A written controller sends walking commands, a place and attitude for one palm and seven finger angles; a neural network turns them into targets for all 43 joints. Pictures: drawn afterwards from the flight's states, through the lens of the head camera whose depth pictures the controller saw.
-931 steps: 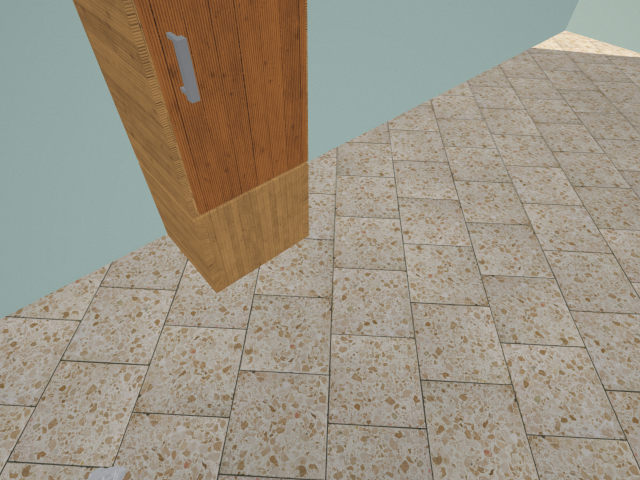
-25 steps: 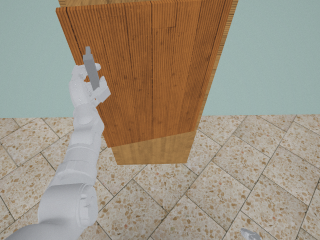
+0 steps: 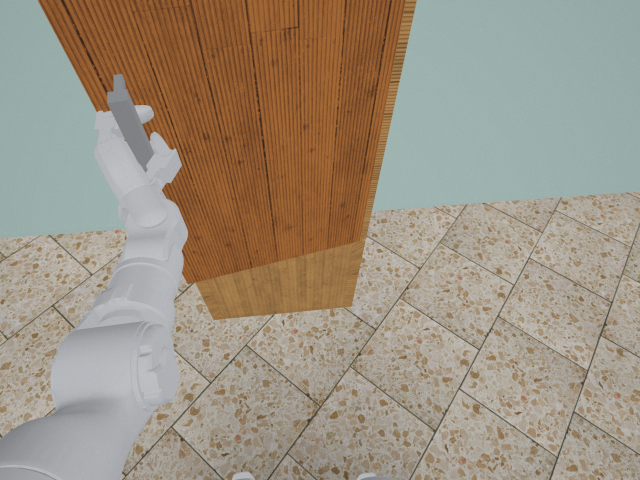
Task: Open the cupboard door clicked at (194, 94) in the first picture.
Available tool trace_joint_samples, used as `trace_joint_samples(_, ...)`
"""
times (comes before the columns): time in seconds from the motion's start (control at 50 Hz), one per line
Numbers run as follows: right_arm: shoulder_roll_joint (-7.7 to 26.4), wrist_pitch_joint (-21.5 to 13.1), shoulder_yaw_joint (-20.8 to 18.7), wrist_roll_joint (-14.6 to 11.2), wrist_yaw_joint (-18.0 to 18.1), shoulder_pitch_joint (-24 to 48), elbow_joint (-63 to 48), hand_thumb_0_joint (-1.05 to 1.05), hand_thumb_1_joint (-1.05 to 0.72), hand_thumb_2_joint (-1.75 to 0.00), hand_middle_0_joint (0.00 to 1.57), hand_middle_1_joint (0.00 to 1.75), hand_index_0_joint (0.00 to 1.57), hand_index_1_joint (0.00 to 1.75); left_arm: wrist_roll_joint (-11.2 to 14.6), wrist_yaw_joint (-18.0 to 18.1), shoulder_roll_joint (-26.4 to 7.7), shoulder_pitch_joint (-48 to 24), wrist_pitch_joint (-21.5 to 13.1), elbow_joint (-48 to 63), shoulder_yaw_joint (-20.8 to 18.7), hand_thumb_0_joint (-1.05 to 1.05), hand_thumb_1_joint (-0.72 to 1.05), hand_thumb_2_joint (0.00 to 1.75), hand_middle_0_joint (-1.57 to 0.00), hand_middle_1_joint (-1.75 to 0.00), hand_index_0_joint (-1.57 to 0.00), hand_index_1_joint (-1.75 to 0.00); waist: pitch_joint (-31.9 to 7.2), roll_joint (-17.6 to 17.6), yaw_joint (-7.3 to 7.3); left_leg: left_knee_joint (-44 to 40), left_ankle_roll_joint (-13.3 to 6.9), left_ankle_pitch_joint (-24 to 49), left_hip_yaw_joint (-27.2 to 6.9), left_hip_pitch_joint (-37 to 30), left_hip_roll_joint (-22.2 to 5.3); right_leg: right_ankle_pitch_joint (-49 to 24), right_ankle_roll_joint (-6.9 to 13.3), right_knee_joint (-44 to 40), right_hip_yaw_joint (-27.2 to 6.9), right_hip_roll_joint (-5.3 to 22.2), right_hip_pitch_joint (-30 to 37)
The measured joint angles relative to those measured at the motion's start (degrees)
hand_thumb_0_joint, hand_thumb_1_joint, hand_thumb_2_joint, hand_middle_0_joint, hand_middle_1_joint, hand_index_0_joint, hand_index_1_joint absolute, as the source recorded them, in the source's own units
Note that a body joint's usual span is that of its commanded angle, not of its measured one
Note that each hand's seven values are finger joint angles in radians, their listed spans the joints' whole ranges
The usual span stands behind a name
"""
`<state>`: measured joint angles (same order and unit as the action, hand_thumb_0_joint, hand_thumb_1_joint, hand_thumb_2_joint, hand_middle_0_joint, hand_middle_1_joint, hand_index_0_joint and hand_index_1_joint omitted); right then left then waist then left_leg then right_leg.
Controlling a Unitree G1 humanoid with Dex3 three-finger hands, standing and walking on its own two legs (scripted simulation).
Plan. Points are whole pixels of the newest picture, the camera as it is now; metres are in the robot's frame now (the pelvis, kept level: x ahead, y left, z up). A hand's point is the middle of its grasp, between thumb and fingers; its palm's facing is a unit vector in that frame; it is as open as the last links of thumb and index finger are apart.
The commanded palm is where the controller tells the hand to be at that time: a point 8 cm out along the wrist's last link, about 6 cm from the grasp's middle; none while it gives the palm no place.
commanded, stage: pull the door open along its arc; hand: left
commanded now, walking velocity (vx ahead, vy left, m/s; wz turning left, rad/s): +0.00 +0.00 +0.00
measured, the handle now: (137, 132) +0.54 +0.20 +0.13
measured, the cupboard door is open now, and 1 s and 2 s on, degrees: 11 34 35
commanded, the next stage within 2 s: open thumb and fingers to let go in 0.62 s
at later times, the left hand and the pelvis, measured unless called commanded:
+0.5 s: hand (213, 232) +0.37 +0.09 +0.12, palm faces +0.37 -0.93 +0.06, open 6.0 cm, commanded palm +0.32 +0.13 +0.12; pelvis +0.04 +0.01 +0.02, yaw +0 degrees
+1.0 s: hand (224, 235) +0.37 +0.08 +0.12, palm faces +0.43 -0.90 -0.03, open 7.7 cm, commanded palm +0.33 +0.12 +0.12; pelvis +0.01 -0.01 +0.01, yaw +3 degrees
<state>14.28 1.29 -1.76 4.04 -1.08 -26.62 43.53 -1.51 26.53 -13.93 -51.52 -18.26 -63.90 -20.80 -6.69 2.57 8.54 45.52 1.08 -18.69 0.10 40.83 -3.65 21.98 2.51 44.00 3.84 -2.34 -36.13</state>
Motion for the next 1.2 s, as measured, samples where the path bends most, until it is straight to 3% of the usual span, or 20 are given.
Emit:
trace_joint_samples(0.1,0.31,-0.22,-0.66,-0.36,-0.49,-0.49,-0.69,0.01,-0.91,-0.90,0.20,0.29,0.20,0.30,1.21,-0.28,1.67,4.64,0.11,5.33,1.17,-0.01,0.76,0.81,-0.35,-1.35,-0.35,-1.34,-0.18,-0.01,-0.56,-1.47,-0.07,0.13,0.76,-1.97,-0.22,-0.51,-0.12,-1.63,-0.77,-0.22,1.74)
trace_joint_samples(0.22,-0.19,-0.76,-1.01,-0.89,-1.21,1.67,-2.35,0.01,-0.91,-0.90,0.20,0.29,0.20,0.30,2.35,0.25,6.69,14.40,2.24,17.25,5.40,0.00,0.76,0.79,-0.34,-1.35,-0.34,-1.32,-0.84,0.25,-2.61,-3.17,-0.36,-0.35,1.70,-5.69,-0.05,-0.44,-0.50,-3.50,-1.70,-0.05,5.25)
trace_joint_samples(0.38,-1.67,-0.18,-0.12,-1.80,-1.46,8.54,-6.79,0.01,-0.91,-0.90,0.20,0.29,0.20,0.30,3.55,0.53,14.82,32.80,9.78,40.11,15.84,0.00,0.72,0.75,-0.34,-1.35,-0.35,-1.31,-0.84,0.28,-6.21,-6.01,-0.71,-1.08,2.56,-13.18,0.84,0.31,-1.06,-6.03,-2.49,0.78,12.47)
trace_joint_samples(0.52,-3.25,1.87,1.21,-1.51,-0.66,16.28,-11.02,0.01,-0.91,-0.90,0.20,0.29,0.20,0.30,0.64,4.08,21.44,46.04,17.49,56.46,27.74,0.01,0.70,0.73,-0.33,-1.33,-0.36,-1.32,0.56,-0.28,-8.49,-7.08,-0.66,-1.63,1.54,-18.20,1.82,1.45,-1.16,-7.02,-1.41,1.63,18.03)
trace_joint_samples(0.6,-4.20,3.38,1.97,-1.28,-0.19,20.37,-11.56,0.01,-0.91,-0.90,0.20,0.29,0.20,0.30,-1.86,7.30,20.85,46.51,21.02,58.42,33.24,0.00,0.70,0.76,-0.33,-1.33,-0.35,-1.32,1.33,-0.83,-9.12,-6.32,-0.33,-1.82,0.15,-18.57,2.16,2.15,-0.81,-6.38,-0.01,1.86,19.02)
trace_joint_samples(0.74,-5.44,5.71,2.99,-1.16,1.14,22.52,-9.82,0.01,-0.91,-0.90,0.20,0.29,0.20,0.30,-1.82,8.75,21.78,40.36,23.25,53.43,31.38,0.00,0.69,0.81,-0.36,-1.33,-0.35,-1.34,1.66,-1.19,-10.00,-5.62,0.27,-1.18,-1.48,-17.42,2.44,2.39,-0.19,-5.22,1.62,2.02,18.27)
trace_joint_samples(0.92,-5.25,5.94,2.96,-1.12,2.22,16.77,-6.64,0.01,-0.91,-0.90,0.20,0.30,0.21,0.30,-0.31,6.70,20.55,36.50,20.94,48.24,26.74,0.01,0.59,0.77,-0.37,-1.32,-0.36,-1.32,1.83,-0.30,-9.08,-6.00,0.73,0.15,-1.35,-16.29,2.15,1.67,0.29,-4.32,1.48,1.81,16.42)
trace_joint_samples(1.2,-1.87,2.46,0.70,-1.06,2.71,11.79,-2.73,0.01,-0.91,-0.90,0.20,0.29,0.20,0.30,0.36,8.90,19.38,32.00,16.51,41.69,23.26,0.01,-0.17,0.44,-0.32,-1.23,-0.30,-1.23,2.46,0.07,-6.93,-6.08,0.74,1.83,-1.00,-14.53,1.54,0.10,0.68,-3.82,1.10,1.25,14.13)
